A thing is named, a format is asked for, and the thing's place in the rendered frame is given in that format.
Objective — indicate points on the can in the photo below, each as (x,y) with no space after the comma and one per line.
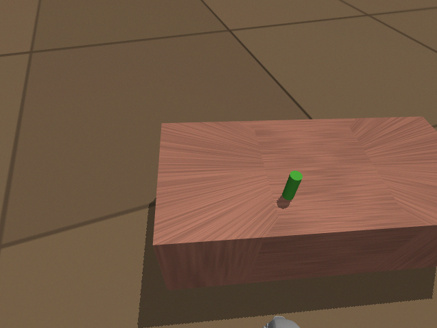
(292,185)

